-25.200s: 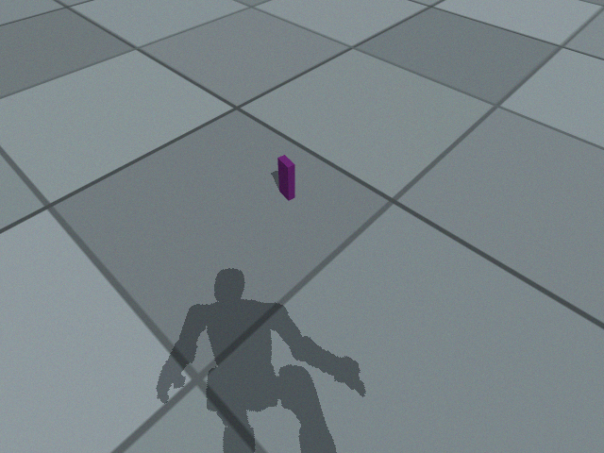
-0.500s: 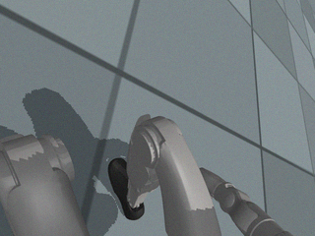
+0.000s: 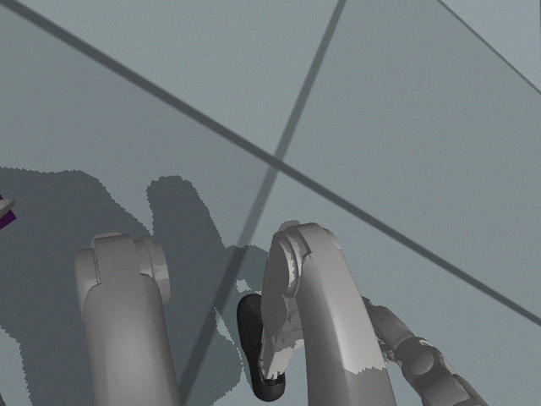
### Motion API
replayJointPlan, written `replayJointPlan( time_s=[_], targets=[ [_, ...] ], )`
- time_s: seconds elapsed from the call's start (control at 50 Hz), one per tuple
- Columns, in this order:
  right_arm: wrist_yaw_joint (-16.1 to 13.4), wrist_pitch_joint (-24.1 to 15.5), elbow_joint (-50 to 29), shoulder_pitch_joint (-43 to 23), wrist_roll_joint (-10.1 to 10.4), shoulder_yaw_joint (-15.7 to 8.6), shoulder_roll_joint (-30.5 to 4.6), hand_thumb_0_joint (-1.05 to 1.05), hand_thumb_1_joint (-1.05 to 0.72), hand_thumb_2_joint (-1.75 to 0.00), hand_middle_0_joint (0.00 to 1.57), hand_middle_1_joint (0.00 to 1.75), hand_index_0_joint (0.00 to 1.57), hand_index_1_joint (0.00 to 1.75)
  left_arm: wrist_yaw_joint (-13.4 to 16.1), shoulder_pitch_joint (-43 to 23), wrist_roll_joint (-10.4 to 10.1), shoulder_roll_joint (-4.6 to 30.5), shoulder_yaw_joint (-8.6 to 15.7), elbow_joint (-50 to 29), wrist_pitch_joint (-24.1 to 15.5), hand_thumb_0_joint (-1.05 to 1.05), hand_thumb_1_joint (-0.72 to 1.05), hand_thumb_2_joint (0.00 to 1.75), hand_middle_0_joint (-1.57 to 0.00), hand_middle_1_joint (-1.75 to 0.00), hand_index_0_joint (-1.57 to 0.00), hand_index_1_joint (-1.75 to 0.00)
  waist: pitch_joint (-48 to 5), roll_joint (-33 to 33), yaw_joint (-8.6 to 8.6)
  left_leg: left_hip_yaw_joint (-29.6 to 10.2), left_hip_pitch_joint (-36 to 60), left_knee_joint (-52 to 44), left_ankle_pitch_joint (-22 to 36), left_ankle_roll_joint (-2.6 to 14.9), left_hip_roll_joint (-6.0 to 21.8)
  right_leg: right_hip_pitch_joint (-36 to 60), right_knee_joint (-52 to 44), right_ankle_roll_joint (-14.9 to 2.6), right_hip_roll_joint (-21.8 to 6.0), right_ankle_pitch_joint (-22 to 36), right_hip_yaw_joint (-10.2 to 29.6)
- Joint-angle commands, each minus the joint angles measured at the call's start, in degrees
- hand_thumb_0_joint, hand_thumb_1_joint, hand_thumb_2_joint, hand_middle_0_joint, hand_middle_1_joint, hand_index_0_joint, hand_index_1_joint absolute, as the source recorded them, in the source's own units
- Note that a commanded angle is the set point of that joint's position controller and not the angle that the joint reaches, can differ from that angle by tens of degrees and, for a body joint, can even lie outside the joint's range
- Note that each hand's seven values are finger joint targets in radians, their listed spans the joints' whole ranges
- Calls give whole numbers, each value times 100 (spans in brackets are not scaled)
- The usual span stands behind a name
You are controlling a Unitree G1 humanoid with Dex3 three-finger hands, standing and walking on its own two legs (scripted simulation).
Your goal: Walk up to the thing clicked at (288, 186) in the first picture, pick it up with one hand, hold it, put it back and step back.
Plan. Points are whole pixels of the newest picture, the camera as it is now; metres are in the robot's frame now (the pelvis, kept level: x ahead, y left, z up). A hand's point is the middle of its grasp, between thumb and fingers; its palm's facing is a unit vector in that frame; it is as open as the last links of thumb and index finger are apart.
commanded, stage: hold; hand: left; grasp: from the side
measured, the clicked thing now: out of the picture +0.38 +0.34 -0.11
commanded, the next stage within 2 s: none
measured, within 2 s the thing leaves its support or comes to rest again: neither
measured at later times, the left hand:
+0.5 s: hand out of the picture +0.35 +0.32 +0.04, palm faces +0.40 -0.91 -0.09, open 11.4 cm
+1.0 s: hand out of the picture +0.35 +0.28 +0.28, palm faces +0.45 -0.89 -0.07, open 11.4 cm
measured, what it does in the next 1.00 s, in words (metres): rises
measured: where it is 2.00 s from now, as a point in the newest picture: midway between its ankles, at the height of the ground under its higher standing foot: (200, 385)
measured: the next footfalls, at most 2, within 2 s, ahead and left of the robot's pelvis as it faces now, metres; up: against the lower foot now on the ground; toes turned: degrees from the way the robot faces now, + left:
none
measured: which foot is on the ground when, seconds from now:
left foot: down 0.00-1.00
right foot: down 0.00-1.00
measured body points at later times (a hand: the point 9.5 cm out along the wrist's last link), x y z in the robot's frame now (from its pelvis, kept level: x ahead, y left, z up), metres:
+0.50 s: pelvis +0.02 -0.02 +0.07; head +0.21 +0.07 +0.47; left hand +0.32 +0.36 +0.05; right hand +0.23 -0.24 -0.05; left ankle +0.08 +0.13 -0.28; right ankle +0.13 -0.13 -0.28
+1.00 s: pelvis +0.05 -0.01 +0.26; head +0.18 +0.05 +0.69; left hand +0.32 +0.32 +0.28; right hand +0.27 -0.22 +0.15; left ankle +0.08 +0.13 -0.28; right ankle +0.12 -0.13 -0.28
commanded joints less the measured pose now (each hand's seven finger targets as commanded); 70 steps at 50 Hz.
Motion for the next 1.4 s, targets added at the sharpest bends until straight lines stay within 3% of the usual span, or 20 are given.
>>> replayJointPlan(
  time_s=[0.0,0.06,0.12,0.18,0.26,0.34,0.4,0.48,0.56,0.62,0.64,0.76,0.82,0.88,0.92,0.98,1.06,1.2,1.28,1.38],
  targets=[
    [-112,-26,-240,472,161,-854,-1676,0,-87,-89,20,30,20,30,-57,-1240,-156,938,231,-1419,-272,0,14,131,-129,-147,-131,-147,-3564,2735,-60,487,2668,-2210,404,-29,176,935,-986,-484,109,820,-337],
    [-127,-34,-304,469,267,-996,-1587,0,-88,-89,20,30,20,30,-78,-969,-104,763,136,-1581,-150,0,17,128,-121,-148,-127,-145,-3688,2655,56,579,2652,-2374,281,-13,141,885,-1060,-508,56,670,-239],
    [-173,-36,-338,572,370,-1177,-1501,0,-88,-89,20,30,20,30,-153,-1060,-83,1038,243,-2565,-69,0,15,123,-117,-143,-122,-140,-4269,3001,290,724,2936,-2545,388,-14,114,1030,-1134,-545,28,679,-73],
    [-231,-97,-356,671,528,-1335,-1371,0,-89,-89,20,30,20,30,-308,-631,-304,447,43,-2775,184,0,9,121,-114,-142,-119,-139,-4440,2808,281,864,2950,-2647,342,27,73,1135,-1345,-543,7,633,75],
    [-328,-193,-345,820,731,-1556,-1239,0,-89,-89,20,30,20,30,-308,-835,-531,418,210,-3624,405,0,0,119,-113,-140,-118,-138,-4876,2769,431,982,3120,-2839,364,68,33,1277,-1636,-547,-32,646,256],
    [-400,-263,-269,905,852,-1747,-1058,0,-88,-89,20,30,20,30,-239,-307,-494,5,9,-3896,712,0,-2,118,-112,-139,-117,-136,-4922,2361,493,1098,3115,-3046,471,120,2,1525,-1955,-531,-76,657,453],
    [-464,-308,-278,1038,981,-1919,-972,0,-88,-89,20,30,20,30,-215,-665,-546,53,28,-4725,830,0,-6,116,-113,-139,-118,-136,-5357,2331,556,1171,3424,-3308,526,141,-24,1820,-2244,-527,-131,681,599],
    [-554,-384,-329,1051,1131,-2050,-881,0,-88,-89,20,30,20,30,-218,90,-620,-587,-232,-4356,1241,0,-3,119,-116,-141,-121,-139,-5011,1619,477,1230,3406,-3607,562,205,-30,2217,-2819,-452,-165,671,713],
    [-641,-434,-507,1157,1253,-2157,-769,0,-89,-89,20,30,20,30,-129,297,-725,-507,-83,-5427,1510,0,-6,118,-117,-141,-122,-138,-5601,1425,717,1307,3912,-3923,957,234,-12,3157,-3377,-386,-220,950,921],
    [-702,-507,-568,1145,1344,-2184,-683,0,-88,-89,20,30,20,30,10,726,-723,-952,-378,-5507,1801,0,-4,121,-120,-143,-125,-141,-5421,1322,671,1310,4300,-4307,1129,235,-10,3443,-3735,-378,-208,1112,890],
    [-728,-516,-573,1181,1360,-2192,-649,0,-88,-89,20,30,20,30,122,661,-698,-839,-213,-5696,1854,0,-3,123,-119,-144,-124,-142,-5467,1289,716,1323,4434,-4425,1191,244,-12,3652,-3869,-371,-208,1176,902],
    [-844,-568,-632,1160,1394,-2177,-493,0,-88,-89,20,30,20,30,628,988,-352,-997,-387,-6084,2100,0,-4,124,-123,-147,-128,-145,-5022,1595,766,1231,5500,-5439,1287,174,-7,4068,-4514,-417,-224,1162,874],
    [-900,-601,-601,1321,1361,-2146,-358,0,-88,-89,20,30,20,30,803,885,-264,-1155,-744,-6733,2148,0,-4,125,-124,-149,-129,-146,-5201,1612,663,1282,6081,-5811,1515,182,-42,4654,-4970,-381,-226,1399,932],
    [-950,-654,-467,1375,1343,-2120,-292,0,-88,-89,20,30,20,30,944,1444,-166,-1542,-1034,-6040,2343,0,-2,125,-124,-148,-129,-146,-4583,1468,529,1300,6303,-6214,1555,188,-55,4939,-5395,-363,-226,1482,918],
    [-970,-705,-438,1342,1334,-2113,-299,0,-88,-89,20,30,20,30,954,1277,-162,-1729,-1130,-5601,2335,0,3,127,-125,-148,-129,-146,-4149,1367,426,1262,6325,-6412,1638,191,-26,5017,-5580,-357,-239,1569,876],
    [-975,-733,-450,1395,1327,-2119,-311,0,-89,-89,20,30,20,30,938,896,-63,-1414,-1101,-5991,2237,0,1,123,-124,-146,-128,-144,-4150,1625,549,1247,6889,-6746,1776,132,-5,5245,-5798,-385,-280,1635,855],
    [-956,-782,-460,1427,1312,-2069,-218,0,-88,-89,20,30,20,30,916,1200,30,-1641,-1321,-5482,2215,0,4,121,-124,-143,-128,-141,-3711,1350,527,1269,7120,-7185,1634,134,-31,5712,-6269,-372,-293,1591,839],
    [-889,-820,-468,1493,1267,-2050,-212,0,-89,-89,20,30,20,30,981,755,165,-1500,-1324,-5589,2067,0,3,115,-120,-137,-124,-136,-3683,1550,622,1220,8006,-7908,1759,65,-20,6249,-6800,-396,-328,1693,802],
    [-885,-887,-424,1494,1252,-2005,-161,0,-90,-89,20,30,20,30,992,830,46,-1789,-1376,-5436,1954,0,3,113,-117,-134,-120,-133,-3627,1416,617,1171,8193,-8167,1673,62,-26,6457,-7015,-386,-326,1662,789],
    [-924,-911,-393,1534,1222,-1969,-138,0,-90,-89,20,30,20,30,1011,542,145,-1783,-1633,-5615,1903,0,3,112,-115,-131,-117,-130,-3562,1428,542,1310,8506,-8428,1676,80,-83,6922,-7437,-370,-348,1746,852]
  ],
)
